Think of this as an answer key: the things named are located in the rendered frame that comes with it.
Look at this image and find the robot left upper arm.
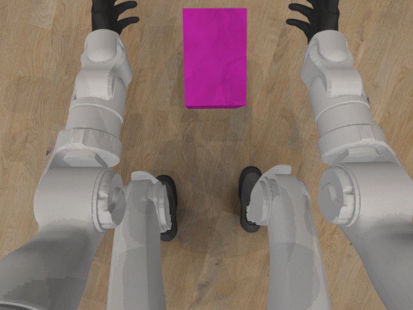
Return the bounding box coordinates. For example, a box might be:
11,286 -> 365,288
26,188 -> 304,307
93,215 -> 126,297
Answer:
0,167 -> 126,310

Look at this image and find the robot right forearm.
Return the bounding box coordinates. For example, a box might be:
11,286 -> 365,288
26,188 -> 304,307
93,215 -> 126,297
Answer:
300,30 -> 413,183

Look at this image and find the robot left hand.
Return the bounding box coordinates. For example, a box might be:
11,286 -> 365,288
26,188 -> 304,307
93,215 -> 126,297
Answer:
91,0 -> 139,35

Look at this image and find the robot right upper arm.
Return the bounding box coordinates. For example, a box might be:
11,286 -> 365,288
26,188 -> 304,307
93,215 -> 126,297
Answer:
317,161 -> 413,310

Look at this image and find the robot right hand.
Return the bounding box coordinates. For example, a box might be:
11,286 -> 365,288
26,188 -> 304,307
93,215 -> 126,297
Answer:
286,0 -> 340,44

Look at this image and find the robot left forearm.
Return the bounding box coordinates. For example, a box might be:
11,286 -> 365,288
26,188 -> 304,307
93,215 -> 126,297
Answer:
34,29 -> 133,221

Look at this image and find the robot left foot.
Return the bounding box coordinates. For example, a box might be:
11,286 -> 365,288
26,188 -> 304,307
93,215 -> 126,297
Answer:
157,175 -> 177,242

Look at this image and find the left robot thigh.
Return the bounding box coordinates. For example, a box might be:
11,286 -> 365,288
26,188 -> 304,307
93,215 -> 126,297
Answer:
106,180 -> 169,310

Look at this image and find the carton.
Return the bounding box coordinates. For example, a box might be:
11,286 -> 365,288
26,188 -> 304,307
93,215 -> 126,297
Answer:
183,8 -> 247,109

